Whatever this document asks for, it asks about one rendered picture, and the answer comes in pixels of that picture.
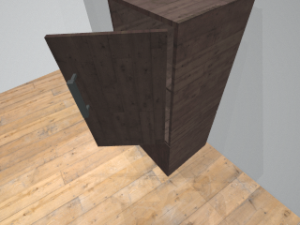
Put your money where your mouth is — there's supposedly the handle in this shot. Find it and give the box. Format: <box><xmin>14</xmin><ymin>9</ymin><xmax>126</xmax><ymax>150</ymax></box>
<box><xmin>67</xmin><ymin>73</ymin><xmax>90</xmax><ymax>118</ymax></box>

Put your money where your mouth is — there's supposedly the cupboard door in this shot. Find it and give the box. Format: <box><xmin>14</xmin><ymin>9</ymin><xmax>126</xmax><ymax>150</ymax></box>
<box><xmin>44</xmin><ymin>28</ymin><xmax>168</xmax><ymax>147</ymax></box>

